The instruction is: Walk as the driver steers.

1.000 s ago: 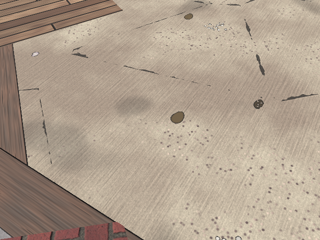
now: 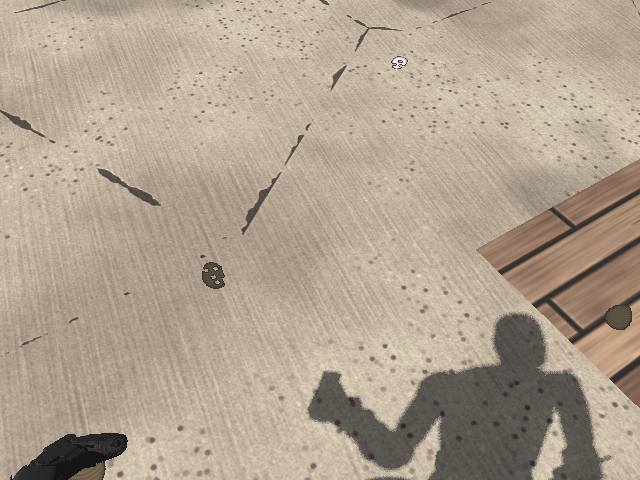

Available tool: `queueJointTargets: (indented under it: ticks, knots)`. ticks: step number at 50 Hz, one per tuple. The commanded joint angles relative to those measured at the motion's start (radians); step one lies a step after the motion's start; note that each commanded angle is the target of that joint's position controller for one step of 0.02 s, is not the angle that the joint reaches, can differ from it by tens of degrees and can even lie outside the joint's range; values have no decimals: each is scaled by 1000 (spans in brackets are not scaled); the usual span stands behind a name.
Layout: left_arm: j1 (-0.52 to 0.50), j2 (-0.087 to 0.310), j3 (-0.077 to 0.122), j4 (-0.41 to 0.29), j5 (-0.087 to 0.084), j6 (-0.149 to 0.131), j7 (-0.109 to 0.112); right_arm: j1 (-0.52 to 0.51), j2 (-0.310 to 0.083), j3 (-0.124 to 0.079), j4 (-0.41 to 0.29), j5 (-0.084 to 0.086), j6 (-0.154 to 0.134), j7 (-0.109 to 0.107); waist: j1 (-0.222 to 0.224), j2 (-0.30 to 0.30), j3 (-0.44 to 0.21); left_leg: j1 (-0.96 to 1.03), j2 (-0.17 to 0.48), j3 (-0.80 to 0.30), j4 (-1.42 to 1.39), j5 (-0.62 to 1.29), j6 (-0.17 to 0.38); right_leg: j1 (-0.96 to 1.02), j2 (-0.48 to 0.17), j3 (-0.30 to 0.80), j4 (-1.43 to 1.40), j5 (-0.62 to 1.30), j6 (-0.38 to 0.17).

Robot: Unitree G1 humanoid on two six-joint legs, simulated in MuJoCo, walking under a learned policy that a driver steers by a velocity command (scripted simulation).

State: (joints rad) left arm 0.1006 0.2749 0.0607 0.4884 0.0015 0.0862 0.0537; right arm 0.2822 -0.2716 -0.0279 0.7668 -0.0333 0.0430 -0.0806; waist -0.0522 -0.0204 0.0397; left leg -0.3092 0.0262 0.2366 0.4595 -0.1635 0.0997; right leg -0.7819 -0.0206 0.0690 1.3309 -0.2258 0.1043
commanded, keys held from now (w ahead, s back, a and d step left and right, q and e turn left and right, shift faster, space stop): shift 0.02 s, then q+shift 0.62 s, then w+q+shift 0.08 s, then w+shift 0.10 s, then w+e+shift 0.18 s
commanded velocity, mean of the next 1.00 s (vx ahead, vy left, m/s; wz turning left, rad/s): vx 0.19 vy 0.00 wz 0.44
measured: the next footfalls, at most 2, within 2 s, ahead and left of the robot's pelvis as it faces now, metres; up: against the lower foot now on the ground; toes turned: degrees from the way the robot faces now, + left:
right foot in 0.20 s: +0.07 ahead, -0.15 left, +0.00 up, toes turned +2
left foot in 0.54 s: +0.04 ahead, +0.14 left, +0.00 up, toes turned +23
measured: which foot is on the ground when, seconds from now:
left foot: down 0.00-0.24, up 0.26-0.52, down 0.54-1.00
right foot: up 0.00-0.18, down 0.20-0.56, up 0.58-1.00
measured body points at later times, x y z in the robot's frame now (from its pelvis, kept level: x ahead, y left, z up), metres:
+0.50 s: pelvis +0.02 +0.01 -0.01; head +0.05 +0.03 +0.44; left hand +0.11 +0.32 -0.12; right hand +0.24 -0.23 -0.10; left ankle +0.02 +0.13 -0.70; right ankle +0.03 -0.15 -0.74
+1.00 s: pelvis +0.13 +0.09 +0.01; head +0.13 +0.11 +0.46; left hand +0.17 +0.41 -0.08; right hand +0.35 -0.11 -0.08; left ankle +0.00 +0.13 -0.74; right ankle +0.32 +0.01 -0.69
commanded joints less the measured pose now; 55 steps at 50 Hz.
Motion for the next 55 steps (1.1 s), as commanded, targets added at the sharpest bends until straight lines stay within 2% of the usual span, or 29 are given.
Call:
queueJointTargets:
  ticks: [1, 5, 8, 9, 10, 11, 12, 13, 14, 15, 17, 18, 21, 24, 26, 27, 28, 29, 30, 31, 32, 33, 34, 36, 40, 44, 48, 51, 55]
  knots:
    - [-62, 25, 0, -75, -5, -23, -14, -5, -184, -54, -66, 3, -1, 8, -4, 73, -72, 216, 307, -360, -237, -168, 155, -84, -17, 0, -179, -19, -22]
    - [-26, -35, -23, 0, -8, -39, -33, -46, -95, -18, -54, 6, -12, 37, 21, 84, -73, 17, 226, -300, -263, -253, 118, 340, -36, -42, -551, -85, -69]
    - [6, 23, 3, 60, -10, -59, -42, -4, -141, -33, -33, 23, -4, 59, 19, 114, -16, -31, 207, -337, -230, -339, 82, 507, 40, -120, -812, -42, -108]
    - [12, 52, 12, 66, -7, -62, -36, 24, -150, -38, -26, 30, -3, 64, 18, 119, -23, -35, 204, -365, -207, -312, 56, 562, 28, -98, -870, -29, -131]
    - [31, 82, 20, 66, -2, -64, -26, 23, -144, -38, -30, 35, -6, 70, 25, 123, -56, -61, 192, -382, -168, -252, 21, 642, -28, -52, -879, 5, -152]
    - [71, 107, 26, 67, 13, -62, -17, -15, -98, -27, -51, 34, -18, 74, 45, 72, -116, -127, 153, -353, -48, -170, -11, 746, -126, 17, -842, 155, -185]
    - [62, 165, 54, 99, 24, -47, -20, -29, -49, -19, -97, 41, -32, 78, 24, -137, -140, -270, 43, -202, 90, -188, -67, 775, -242, 117, -827, 159, -264]
    - [93, 142, 61, 97, 29, -46, -22, -87, -80, -33, -105, 38, -38, 75, 86, -192, -156, -326, -4, -161, 303, -278, -111, 756, -333, 214, -905, 176, -330]
    - [82, 130, 57, 87, 39, -57, -14, -123, -116, -54, -131, 41, -32, 78, 100, -226, -146, -421, -9, -209, 528, -392, -139, 745, -412, 259, -938, 276, -377]
    - [51, 101, 47, 73, 40, -72, -5, -108, -123, -69, -130, 43, -14, 76, 77, -200, -143, -459, -8, -258, 715, -434, -161, 720, -425, 238, -940, 388, -387]
    - [-36, 82, 45, 77, 11, -88, -2, -62, -94, -71, -139, 35, 24, 65, 6, -164, -113, -473, 34, -294, 803, -345, -188, 650, -379, 110, -937, 417, -315]
    - [-54, 83, 47, 85, 10, -89, -3, -60, -73, -64, -145, 32, 35, 64, -7, -146, -108, -435, 36, -266, 780, -278, -195, 602, -349, 43, -932, 398, -287]
    - [-43, 109, 56, 104, 11, -77, 0, -123, -8, -36, -184, 40, 40, 86, 15, -118, -125, -260, 32, -180, 561, -157, -172, 505, -301, -109, -884, 280, -239]
    - [33, 166, 75, 133, -1, -75, -5, -162, -32, -44, -213, 58, 33, 99, 55, -151, -137, -156, -5, -111, 405, -205, -131, 512, -351, -121, -857, 199, -218]
    - [39, 166, 77, 144, -17, -72, -12, -112, -61, -65, -199, 62, 31, 96, 27, -149, -134, -47, -42, -82, 240, -140, -92, 493, -350, -154, -775, 124, -169]
    - [78, 140, 71, 161, -16, -70, -17, -68, -102, -86, -183, 62, 28, 88, 12, -92, -140, 77, -60, -114, 161, -73, -58, 423, -320, -205, -663, 53, -119]
    - [81, 90, 57, 151, 6, -68, -17, 9, -206, -121, -170, 56, 19, 80, -17, 141, -132, 279, 62, -353, 67, 300, 26, 176, -221, -302, -323, -142, -26]
    - [-78, 7, 23, 17, 27, -89, -7, 65, -385, -157, -185, 12, -3, 91, -43, 475, -219, 432, 333, -939, -53, 552, 288, -191, -16, -172, 19, -536, 35]
    - [-183, 82, 39, 16, 10, -104, -1, 110, -315, -139, -196, -13, -23, 107, -131, 235, -290, 487, 369, -935, -98, 436, 328, -251, -18, 11, 100, -523, 14]
    - [-208, 84, 41, 12, -3, -110, 9, 76, -288, -125, -193, -4, -35, 98, -100, 204, -228, 433, 329, -866, -88, 360, 285, -253, -17, 45, 85, -434, -14]
    - [-178, 79, 44, 33, 12, -110, 25, 3, -255, -116, -199, 26, -28, 75, -46, 133, -176, 369, 268, -783, -64, 296, 216, -252, -27, 54, 49, -340, -25]
    - [-107, 112, 56, 60, 23, -110, 22, -43, -214, -102, -204, 64, -12, 57, 4, 93, -178, 296, 225, -731, -85, 9, 164, -198, -50, 67, -33, -228, -30]
    - [-65, 126, 65, 78, 19, -112, 7, -89, -200, -93, -226, 67, -2, 48, 35, 89, -164, 184, 180, -708, -136, -297, 136, -115, -45, 53, -80, -128, -36]
    - [-54, 101, 61, 83, 14, -125, -18, -108, -204, -86, -244, 54, -10, 36, 53, 110, -113, 78, 147, -728, -216, -513, 121, -61, -14, 31, -169, 15, -31]
    - [-83, 60, 39, 93, 17, -161, -42, -33, -183, -77, -200, 50, -46, 26, 30, 129, -88, 82, 134, -620, -214, -340, 87, 8, -6, 8, -429, 238, -15]
    - [-135, 68, 30, 91, -9, -174, -57, 32, -182, -73, -164, 48, -78, 44, -12, 181, -36, 83, 167, -589, -258, -337, 108, 73, -12, -22, -571, 293, -19]
    - [-189, 87, 24, 70, -28, -187, -75, 102, -187, -71, -127, 46, -101, 59, -58, 168, 31, 268, 237, -580, -287, -307, 120, -58, -40, -30, -628, 225, -65]
    - [-222, 74, 12, 49, -38, -194, -101, 159, -183, -72, -90, 43, -101, 60, -84, 142, 68, 413, 270, -525, -285, -227, 111, -165, -39, -15, -644, 146, -110]
    - [-225, 55, -6, 34, -36, -195, -133, 182, -188, -73, -61, 42, -98, 63, -83, 118, 61, 485, 272, -407, -250, -33, 77, -162, -37, -66, -636, 66, -165]
Velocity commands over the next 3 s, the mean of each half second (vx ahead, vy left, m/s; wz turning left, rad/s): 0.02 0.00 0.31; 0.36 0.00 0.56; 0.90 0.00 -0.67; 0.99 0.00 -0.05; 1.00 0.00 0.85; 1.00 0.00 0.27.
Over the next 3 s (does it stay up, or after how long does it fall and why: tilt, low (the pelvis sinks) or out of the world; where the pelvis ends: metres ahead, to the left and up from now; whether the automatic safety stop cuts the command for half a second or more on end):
stays up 1.84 0.51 -0.02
